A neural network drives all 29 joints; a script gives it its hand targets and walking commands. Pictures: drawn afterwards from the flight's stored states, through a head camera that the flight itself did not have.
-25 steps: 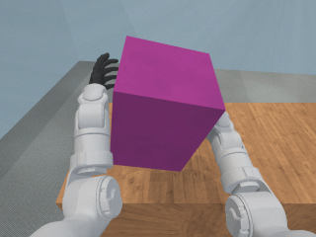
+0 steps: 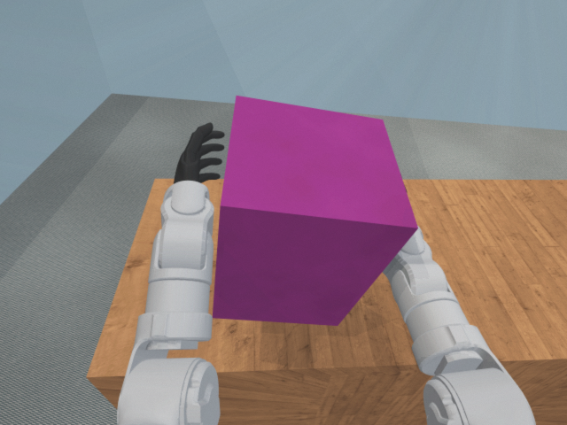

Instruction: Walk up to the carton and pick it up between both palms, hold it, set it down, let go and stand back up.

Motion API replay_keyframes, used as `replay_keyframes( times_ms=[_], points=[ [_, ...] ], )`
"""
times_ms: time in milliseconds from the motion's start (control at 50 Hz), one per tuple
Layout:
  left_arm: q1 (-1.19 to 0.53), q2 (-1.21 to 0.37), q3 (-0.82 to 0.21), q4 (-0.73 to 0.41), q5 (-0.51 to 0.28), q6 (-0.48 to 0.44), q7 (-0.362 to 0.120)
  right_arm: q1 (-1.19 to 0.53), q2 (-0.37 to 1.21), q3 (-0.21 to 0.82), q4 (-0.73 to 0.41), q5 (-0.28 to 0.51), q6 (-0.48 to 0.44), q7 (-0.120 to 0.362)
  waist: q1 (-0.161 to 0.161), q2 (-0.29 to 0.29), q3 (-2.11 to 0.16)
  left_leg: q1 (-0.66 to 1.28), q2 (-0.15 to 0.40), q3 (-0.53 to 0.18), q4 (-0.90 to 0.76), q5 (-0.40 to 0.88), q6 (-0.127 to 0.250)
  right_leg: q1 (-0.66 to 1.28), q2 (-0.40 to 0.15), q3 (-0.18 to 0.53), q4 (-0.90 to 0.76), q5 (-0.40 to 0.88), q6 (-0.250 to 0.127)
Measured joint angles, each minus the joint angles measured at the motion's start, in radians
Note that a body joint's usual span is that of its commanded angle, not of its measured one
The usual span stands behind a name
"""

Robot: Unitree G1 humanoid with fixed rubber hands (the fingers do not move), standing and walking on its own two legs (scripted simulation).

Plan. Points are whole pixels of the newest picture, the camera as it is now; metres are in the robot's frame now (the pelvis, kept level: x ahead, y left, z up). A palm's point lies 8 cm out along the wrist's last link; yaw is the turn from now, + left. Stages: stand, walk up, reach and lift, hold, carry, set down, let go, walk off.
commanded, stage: set down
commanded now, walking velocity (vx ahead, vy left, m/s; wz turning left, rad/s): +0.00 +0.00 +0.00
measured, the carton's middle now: (292, 224) +0.35 -0.03 +0.12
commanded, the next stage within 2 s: none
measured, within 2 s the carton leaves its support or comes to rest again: neither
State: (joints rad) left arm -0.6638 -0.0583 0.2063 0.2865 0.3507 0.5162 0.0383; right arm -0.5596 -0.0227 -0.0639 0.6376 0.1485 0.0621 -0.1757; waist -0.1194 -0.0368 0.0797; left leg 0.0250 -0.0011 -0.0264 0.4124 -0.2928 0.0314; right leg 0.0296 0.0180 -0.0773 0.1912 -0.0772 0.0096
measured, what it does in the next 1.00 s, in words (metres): stands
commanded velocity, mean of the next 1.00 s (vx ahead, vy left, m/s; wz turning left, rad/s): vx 0.00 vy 0.00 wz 0.00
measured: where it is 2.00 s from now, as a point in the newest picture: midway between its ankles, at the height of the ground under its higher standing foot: outside the picture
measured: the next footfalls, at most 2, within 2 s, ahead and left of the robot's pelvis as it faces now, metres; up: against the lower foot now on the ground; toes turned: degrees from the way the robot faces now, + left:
none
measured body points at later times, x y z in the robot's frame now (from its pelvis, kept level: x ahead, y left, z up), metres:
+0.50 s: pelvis -0.01 +0.00 +0.00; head -0.03 +0.02 +0.45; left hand +0.40 +0.08 +0.15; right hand +0.34 -0.20 +0.11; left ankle -0.03 +0.08 -0.75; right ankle +0.03 -0.13 -0.75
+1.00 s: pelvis +0.01 -0.01 +0.00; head +0.02 +0.02 +0.45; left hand +0.43 +0.07 +0.11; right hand +0.35 -0.21 +0.08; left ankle -0.03 +0.08 -0.75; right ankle +0.03 -0.13 -0.75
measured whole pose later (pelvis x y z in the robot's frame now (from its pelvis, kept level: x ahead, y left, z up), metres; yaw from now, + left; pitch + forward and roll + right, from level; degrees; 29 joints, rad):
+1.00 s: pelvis +0.01 -0.01 +0.00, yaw +0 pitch -2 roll -2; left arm -0.64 -0.04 0.26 0.59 0.28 0.23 0.01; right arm -0.49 0.05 -0.17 0.71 0.00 -0.04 -0.19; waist -0.16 -0.03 0.02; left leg -0.06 0.00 -0.03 0.35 -0.26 0.03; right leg -0.08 0.01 -0.08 0.18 -0.07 0.00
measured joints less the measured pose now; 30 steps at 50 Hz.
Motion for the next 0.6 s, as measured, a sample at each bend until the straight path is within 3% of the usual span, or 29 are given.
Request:
replay_keyframes(
  times_ms=[220,380,600],
  points=[
    [0.036,-0.016,0.002,0.006,-0.032,-0.039,0.007,0.054,0.005,-0.002,-0.055,-0.021,0.006,-0.008,-0.015,0.021,-0.007,-0.004,-0.003,-0.005,-0.007,0.006,0.004,-0.005,-0.003,-0.005,-0.002,0.002,0.002],
    [-0.007,-0.012,0.061,0.125,-0.019,-0.102,-0.031,0.023,0.037,-0.065,-0.016,-0.099,0.018,0.001,-0.023,-0.006,0.002,-0.006,-0.014,-0.002,-0.033,0.033,0.006,-0.030,-0.015,-0.002,0.023,0.002,0.001],
    [-0.060,0.004,0.060,0.289,-0.031,-0.190,-0.023,0.023,0.061,-0.137,0.064,-0.145,-0.052,0.005,-0.018,0.014,-0.022,-0.071,-0.017,0.007,-0.036,0.050,0.006,-0.100,-0.018,0.006,0.024,0.019,-0.002]
  ],
)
